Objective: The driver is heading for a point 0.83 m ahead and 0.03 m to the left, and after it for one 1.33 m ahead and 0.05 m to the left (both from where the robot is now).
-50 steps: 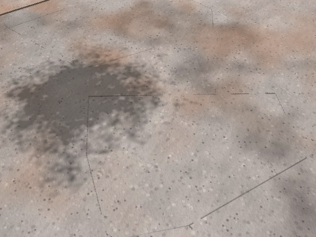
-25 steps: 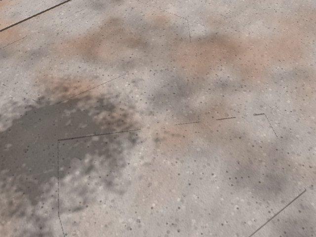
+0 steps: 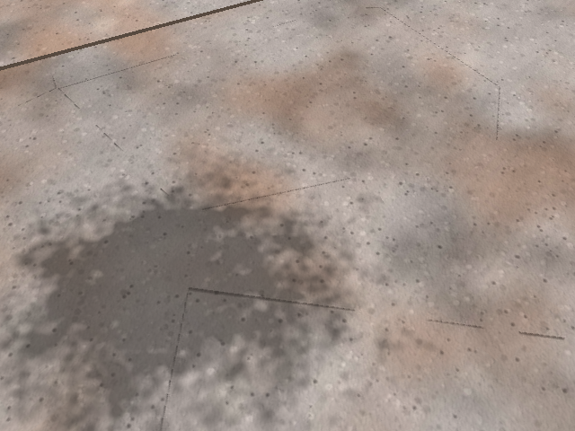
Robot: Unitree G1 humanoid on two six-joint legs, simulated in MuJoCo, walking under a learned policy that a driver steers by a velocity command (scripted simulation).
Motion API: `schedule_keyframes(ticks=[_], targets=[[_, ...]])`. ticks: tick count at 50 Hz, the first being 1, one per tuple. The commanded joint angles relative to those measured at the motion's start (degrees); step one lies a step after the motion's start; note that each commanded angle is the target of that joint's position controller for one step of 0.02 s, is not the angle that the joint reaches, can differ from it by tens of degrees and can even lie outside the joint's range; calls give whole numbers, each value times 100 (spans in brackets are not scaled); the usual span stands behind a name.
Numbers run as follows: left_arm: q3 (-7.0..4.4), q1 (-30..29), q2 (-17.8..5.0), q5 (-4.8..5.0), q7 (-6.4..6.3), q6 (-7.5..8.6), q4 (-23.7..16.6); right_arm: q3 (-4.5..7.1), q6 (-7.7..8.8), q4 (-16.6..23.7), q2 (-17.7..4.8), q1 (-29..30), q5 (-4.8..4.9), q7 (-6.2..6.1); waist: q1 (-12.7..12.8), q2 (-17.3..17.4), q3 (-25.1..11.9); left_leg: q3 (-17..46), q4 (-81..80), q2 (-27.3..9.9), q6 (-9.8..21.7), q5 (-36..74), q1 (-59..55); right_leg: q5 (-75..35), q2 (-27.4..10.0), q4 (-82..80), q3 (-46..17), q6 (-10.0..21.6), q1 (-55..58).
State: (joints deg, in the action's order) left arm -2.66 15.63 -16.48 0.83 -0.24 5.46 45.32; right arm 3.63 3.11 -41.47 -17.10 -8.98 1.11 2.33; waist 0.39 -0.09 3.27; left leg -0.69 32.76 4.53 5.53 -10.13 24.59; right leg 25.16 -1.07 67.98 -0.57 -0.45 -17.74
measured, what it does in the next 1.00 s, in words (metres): walks ahead, turning left: right foot, then left foot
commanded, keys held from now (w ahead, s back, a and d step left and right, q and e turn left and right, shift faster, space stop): w+q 0.08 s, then q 0.18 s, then no key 0.74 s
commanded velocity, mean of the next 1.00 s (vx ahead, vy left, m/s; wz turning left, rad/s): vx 0.16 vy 0.00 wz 0.27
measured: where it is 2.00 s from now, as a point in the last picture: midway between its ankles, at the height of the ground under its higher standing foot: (259, 323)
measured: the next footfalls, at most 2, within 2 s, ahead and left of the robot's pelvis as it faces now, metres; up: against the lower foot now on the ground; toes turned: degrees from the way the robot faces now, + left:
right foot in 0.34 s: +0.38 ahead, -0.10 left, +0.00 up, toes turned +16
left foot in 0.66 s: +0.26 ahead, +0.12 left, +0.00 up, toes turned +12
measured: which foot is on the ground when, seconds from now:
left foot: down 0.00-0.34, up 0.36-0.64, down 0.66-1.00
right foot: up 0.00-0.32, down 0.34-1.00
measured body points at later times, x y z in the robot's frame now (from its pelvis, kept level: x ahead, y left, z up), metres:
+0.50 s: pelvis +0.22 -0.04 +0.01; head +0.26 -0.04 +0.45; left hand +0.34 +0.25 -0.09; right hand +0.40 -0.29 -0.11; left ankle +0.13 +0.08 -0.66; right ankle +0.34 -0.11 -0.73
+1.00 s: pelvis +0.28 +0.00 +0.01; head +0.28 +0.00 +0.46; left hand +0.32 +0.28 -0.12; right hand +0.44 -0.21 -0.11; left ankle +0.22 +0.11 -0.73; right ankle +0.34 -0.11 -0.73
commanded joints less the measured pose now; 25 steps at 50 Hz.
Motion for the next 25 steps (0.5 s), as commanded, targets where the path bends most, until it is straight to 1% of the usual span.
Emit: schedule_keyframes(ticks=[1,2,3,4,5,6,7,8,9,11,12,13,14,15,16,17,18,19,20,21,22,23,24,25], targets=[[-198,-395,-826,-117,-15,268,-687,177,69,337,-631,-447,-74,-94,-159,104,-750,2509,-1723,-1574,1193,875,-2251,-534,-489,-135,-507,43,-2121],[-210,-303,-795,-145,-8,195,-697,172,62,403,-626,-341,-105,-109,-25,214,-679,2404,-1842,-1504,1220,1147,-1883,-608,-501,-329,-494,-27,-1869],[-197,-227,-707,-164,-8,129,-703,189,68,422,-657,-320,-87,-130,41,227,-634,2261,-1919,-1459,1259,1412,-1632,-635,-507,-564,-430,-119,-1766],[-176,-239,-628,-174,-14,73,-714,203,75,411,-708,-347,-68,-159,65,218,-560,2052,-1969,-1394,1259,1624,-1368,-753,-489,-837,-350,-210,-1698],[-154,-400,-561,-186,-34,35,-775,232,71,407,-818,-356,-77,-200,61,206,-415,1831,-1969,-1300,1213,2124,-1103,-976,-418,-1202,-262,-302,-1653],[-123,-606,-489,-205,-47,18,-842,266,49,386,-915,-375,-72,-244,26,214,-324,1576,-1896,-1154,1103,2594,-885,-1321,-314,-1664,-181,-373,-1539],[-89,-791,-403,-224,-47,19,-880,288,9,359,-960,-401,-52,-285,-28,259,-316,1303,-1749,-938,924,2869,-697,-1766,-178,-2175,-118,-403,-1291],[-61,-962,-332,-222,-34,32,-909,305,-46,326,-979,-486,-28,-322,-117,346,-392,1143,-1603,-764,758,2945,-599,-2249,-8,-2645,-59,-412,-1021],[-52,-1141,-318,-195,-11,44,-942,316,-105,279,-984,-647,-6,-355,-234,417,-511,1159,-1499,-701,637,2809,-627,-2700,158,-3010,-32,-420,-817],[-75,-1384,-384,-116,34,33,-1017,316,-207,207,-960,-851,24,-393,-339,531,-624,1446,-1284,-745,482,2306,-817,-2997,344,-3497,-131,-405,-631],[-102,-1435,-454,-101,48,24,-1044,313,-245,198,-925,-880,32,-408,-330,576,-644,1657,-1131,-798,431,2087,-976,-2922,369,-3692,-244,-369,-604],[-144,-1408,-553,-105,59,24,-1046,308,-276,210,-881,-867,25,-427,-279,614,-670,1894,-923,-855,376,1919,-1171,-2795,364,-3855,-367,-314,-571],[-185,-1268,-646,-119,73,39,-1002,297,-293,240,-827,-788,-1,-449,-190,672,-717,2050,-675,-941,325,1894,-1391,-2711,305,-3950,-430,-229,-547],[-216,-1039,-691,-149,83,67,-931,281,-299,289,-758,-667,-19,-467,-67,722,-781,2136,-362,-949,241,1901,-1519,-2793,234,-4096,-429,-112,-367],[-237,-759,-719,-215,73,109,-852,240,-293,347,-627,-553,-24,-467,100,648,-900,2042,119,-746,76,1839,-1511,-3318,115,-4457,-342,38,99],[-267,-471,-952,-333,36,139,-879,138,-260,456,-338,-669,-108,-455,149,139,-1465,1752,1162,-382,-162,944,-1176,-4834,-648,-4304,-909,357,1169],[-262,-374,-1114,-457,13,74,-908,42,-228,351,-35,-1735,-118,-434,-253,-1323,-2041,1301,2775,396,-547,-2805,174,-6817,-2063,-4030,-2554,1445,2749],[-273,-209,-954,-233,53,-23,-803,71,-234,237,-507,-2205,-50,-394,-274,-1547,-2492,1275,3655,137,-706,-3167,661,-5318,-2542,-4251,-3730,1934,2887],[-188,-461,-646,-150,57,-79,-924,183,-327,166,-879,-1700,2,-412,-72,-841,-1952,1259,4060,-71,-873,-2731,862,-4081,-2134,-4435,-3276,1734,2408],[-117,-684,-493,-185,60,-154,-935,211,-443,234,-933,-1170,-2,-458,-2,-480,-1557,1069,4067,-192,-959,-2370,933,-3278,-1783,-4545,-2680,1467,1915],[-44,-920,-365,-195,70,-214,-931,214,-549,277,-884,-916,-40,-493,-27,-385,-1183,1000,3829,-303,-1012,-2198,846,-2828,-1524,-4709,-2286,1338,1332],[-11,-1130,-340,-218,72,-261,-887,187,-617,314,-736,-859,-47,-491,-173,-529,-911,945,3313,-455,-1027,-2045,515,-2501,-1298,-4892,-1953,1221,747],[-26,-1219,-383,-248,77,-291,-834,129,-640,297,-532,-886,-56,-482,-240,-698,-749,716,2701,-471,-1032,-1916,96,-2421,-1017,-5040,-1551,1119,320],[-40,-1267,-398,-257,77,-310,-790,73,-625,254,-351,-954,-74,-478,-265,-834,-750,516,2154,-453,-1043,-1889,-255,-2583,-858,-5073,-1272,1105,152]])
